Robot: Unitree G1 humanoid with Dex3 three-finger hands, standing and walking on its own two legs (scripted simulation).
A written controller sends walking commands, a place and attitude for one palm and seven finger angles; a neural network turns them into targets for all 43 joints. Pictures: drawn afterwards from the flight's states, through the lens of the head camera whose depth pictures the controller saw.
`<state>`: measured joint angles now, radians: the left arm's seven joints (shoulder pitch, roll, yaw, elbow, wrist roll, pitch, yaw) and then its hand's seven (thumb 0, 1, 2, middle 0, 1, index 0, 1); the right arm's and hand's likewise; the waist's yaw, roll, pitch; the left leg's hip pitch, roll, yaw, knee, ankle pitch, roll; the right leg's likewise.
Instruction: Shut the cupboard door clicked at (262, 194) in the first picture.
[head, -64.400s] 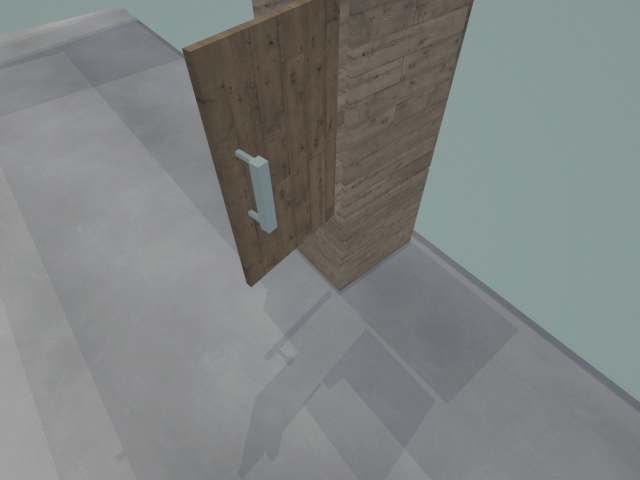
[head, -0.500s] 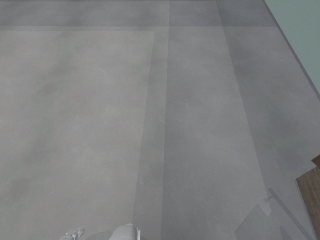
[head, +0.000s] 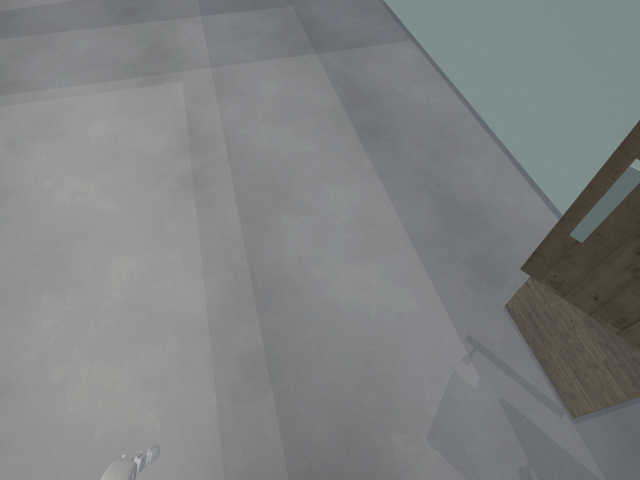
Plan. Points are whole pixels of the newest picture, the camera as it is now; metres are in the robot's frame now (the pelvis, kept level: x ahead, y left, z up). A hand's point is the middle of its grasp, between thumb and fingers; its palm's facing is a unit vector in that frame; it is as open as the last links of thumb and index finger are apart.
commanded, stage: turn to face it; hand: left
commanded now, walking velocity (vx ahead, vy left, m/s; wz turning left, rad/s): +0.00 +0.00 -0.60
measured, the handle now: (612, 197) +0.57 -0.46 -0.02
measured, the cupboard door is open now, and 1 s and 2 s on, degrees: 29 29 29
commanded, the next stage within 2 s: take the last steps up to it in 1.16 s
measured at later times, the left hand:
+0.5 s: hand (199, 437) +0.19 +0.19 -0.16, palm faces -0.25 -0.95 -0.21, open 7.4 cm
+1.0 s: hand (275, 400) +0.24 +0.09 -0.15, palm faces -0.52 -0.82 -0.25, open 7.4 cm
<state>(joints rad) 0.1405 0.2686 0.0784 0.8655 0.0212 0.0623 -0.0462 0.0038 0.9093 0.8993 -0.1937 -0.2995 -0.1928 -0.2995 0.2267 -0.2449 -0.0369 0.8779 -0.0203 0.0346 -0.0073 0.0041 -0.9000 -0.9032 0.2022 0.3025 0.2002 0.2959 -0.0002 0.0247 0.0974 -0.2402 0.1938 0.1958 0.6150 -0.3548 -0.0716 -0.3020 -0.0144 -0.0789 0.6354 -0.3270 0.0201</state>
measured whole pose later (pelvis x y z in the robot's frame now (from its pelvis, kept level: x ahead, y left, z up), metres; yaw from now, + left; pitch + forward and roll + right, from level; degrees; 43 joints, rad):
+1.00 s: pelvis +0.06 -0.04 +0.01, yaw -33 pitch +1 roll +0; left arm 0.18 0.22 0.05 0.91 0.03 0.04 0.00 0.00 0.90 0.90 -0.20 -0.30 -0.20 -0.30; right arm 0.19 -0.25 -0.04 0.91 -0.01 0.05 -0.01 0.01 -0.91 -0.90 0.20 0.30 0.19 0.29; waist -0.01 0.00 0.07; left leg -0.43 0.07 0.04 0.85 -0.41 -0.08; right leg -0.25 0.03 0.05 0.48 -0.25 -0.03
